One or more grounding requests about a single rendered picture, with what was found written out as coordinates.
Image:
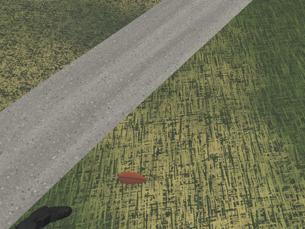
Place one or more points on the robot left hand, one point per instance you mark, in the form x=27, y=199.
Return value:
x=43, y=216

